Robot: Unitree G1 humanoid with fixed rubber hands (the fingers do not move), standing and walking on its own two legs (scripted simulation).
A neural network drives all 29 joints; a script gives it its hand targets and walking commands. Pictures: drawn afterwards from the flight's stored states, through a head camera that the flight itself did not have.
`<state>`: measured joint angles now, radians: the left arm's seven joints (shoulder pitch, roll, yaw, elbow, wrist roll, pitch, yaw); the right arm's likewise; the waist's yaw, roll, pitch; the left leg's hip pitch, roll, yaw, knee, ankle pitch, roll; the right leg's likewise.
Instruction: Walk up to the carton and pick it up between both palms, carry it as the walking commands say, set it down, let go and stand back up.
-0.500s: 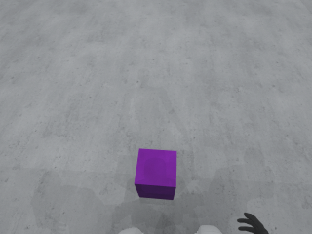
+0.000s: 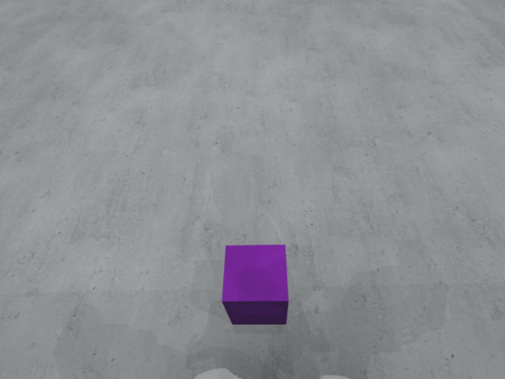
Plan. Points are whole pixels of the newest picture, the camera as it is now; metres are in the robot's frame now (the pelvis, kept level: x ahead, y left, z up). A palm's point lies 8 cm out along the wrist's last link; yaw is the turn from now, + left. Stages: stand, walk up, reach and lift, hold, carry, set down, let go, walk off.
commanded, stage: walk up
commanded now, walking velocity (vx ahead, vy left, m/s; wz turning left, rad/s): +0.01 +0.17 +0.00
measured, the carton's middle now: (257, 286) +0.46 +0.04 -0.62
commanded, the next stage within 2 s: stand in 1.26 s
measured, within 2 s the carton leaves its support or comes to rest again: neither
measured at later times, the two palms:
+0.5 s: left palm out of the picture +0.02 +0.29 -0.13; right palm out of the picture +0.02 -0.17 -0.12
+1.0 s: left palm out of the picture +0.06 +0.28 -0.11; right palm (405, 365) +0.15 -0.21 -0.12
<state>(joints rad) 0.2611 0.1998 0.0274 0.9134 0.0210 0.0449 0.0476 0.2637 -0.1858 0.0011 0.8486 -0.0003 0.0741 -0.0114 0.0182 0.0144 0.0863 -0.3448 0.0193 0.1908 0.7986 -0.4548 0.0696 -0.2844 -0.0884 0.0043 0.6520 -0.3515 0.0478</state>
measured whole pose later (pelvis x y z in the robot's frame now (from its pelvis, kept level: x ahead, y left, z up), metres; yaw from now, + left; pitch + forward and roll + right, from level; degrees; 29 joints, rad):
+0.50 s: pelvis -0.02 +0.05 +0.00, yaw +1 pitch -1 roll -2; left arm 0.25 0.20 0.03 0.91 0.02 0.07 0.02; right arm 0.32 -0.17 0.00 0.85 0.00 0.01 -0.02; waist 0.00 0.01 0.07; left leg -0.26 0.02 0.15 0.60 -0.32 0.07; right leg -0.36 -0.08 0.00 0.83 -0.45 0.06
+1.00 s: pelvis +0.05 +0.03 +0.01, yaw +0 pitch +1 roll +1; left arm 0.30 0.20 0.03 0.96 0.02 -0.01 0.02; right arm 0.20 -0.26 0.00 0.85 0.00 0.03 0.02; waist 0.04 0.03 0.04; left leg -0.36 0.02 0.14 0.74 -0.41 0.07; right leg -0.14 -0.10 0.00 0.46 -0.33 0.05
